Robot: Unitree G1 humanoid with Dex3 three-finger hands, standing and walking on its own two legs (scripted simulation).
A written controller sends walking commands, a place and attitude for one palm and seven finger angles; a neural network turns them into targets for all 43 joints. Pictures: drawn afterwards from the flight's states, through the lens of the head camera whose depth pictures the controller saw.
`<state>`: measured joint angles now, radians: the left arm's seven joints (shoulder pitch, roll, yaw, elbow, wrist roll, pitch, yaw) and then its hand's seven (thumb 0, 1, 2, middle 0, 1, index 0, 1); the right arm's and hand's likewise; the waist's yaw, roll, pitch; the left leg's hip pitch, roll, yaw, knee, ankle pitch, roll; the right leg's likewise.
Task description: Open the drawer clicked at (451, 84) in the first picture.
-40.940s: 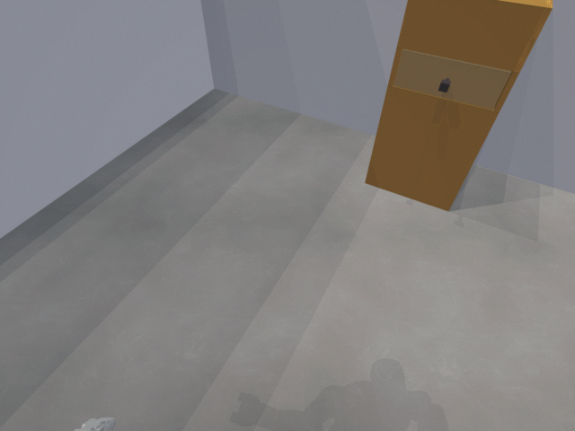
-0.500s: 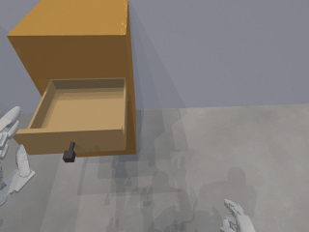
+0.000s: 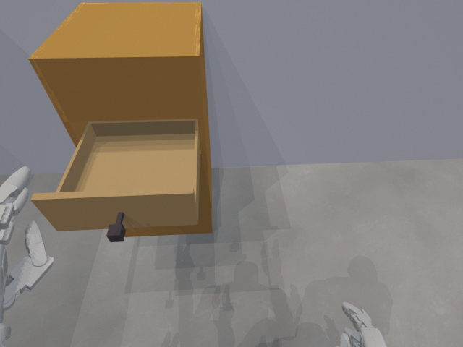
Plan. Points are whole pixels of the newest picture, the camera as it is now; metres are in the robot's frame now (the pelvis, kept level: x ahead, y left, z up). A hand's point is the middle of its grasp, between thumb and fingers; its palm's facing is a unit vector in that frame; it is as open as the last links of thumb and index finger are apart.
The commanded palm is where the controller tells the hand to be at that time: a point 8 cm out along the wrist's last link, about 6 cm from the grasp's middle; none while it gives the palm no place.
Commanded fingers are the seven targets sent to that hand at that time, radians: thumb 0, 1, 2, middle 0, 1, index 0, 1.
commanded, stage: let the arm hang, fingers relaxed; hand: left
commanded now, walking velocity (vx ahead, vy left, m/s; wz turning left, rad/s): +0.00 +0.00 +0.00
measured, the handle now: (118, 226) +0.42 +0.31 -0.14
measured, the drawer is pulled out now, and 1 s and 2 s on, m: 0.30 0.30 0.30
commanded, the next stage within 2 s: look to check the result in 1.14 s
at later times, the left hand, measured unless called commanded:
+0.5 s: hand out of the picture -0.02 +0.19 -0.18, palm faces +0.02 -0.98 -0.20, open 7.1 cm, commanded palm none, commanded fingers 0.00 0.90 0.90 -0.20 -0.30 -0.20 -0.30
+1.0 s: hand out of the picture +0.02 +0.17 -0.17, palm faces +0.02 -0.98 -0.19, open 7.3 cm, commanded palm none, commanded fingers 0.00 0.90 0.90 -0.20 -0.30 -0.20 -0.30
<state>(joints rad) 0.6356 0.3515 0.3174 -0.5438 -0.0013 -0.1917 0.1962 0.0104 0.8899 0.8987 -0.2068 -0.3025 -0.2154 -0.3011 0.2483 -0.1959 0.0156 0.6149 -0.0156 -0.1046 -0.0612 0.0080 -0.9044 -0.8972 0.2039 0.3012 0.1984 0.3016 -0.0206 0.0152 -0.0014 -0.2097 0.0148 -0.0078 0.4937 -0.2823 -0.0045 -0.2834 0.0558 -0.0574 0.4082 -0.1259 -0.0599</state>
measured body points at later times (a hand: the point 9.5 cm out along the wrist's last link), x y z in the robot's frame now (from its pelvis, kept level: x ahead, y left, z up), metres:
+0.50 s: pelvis +0.01 +0.00 +0.00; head +0.03 +0.02 +0.45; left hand -0.02 +0.24 -0.16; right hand -0.03 -0.23 -0.14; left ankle -0.01 +0.12 -0.74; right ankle +0.06 -0.08 -0.74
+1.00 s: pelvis +0.02 +0.01 +0.00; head +0.02 +0.01 +0.45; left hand +0.02 +0.23 -0.16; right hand -0.03 -0.18 -0.16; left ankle -0.01 +0.12 -0.74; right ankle +0.06 -0.08 -0.74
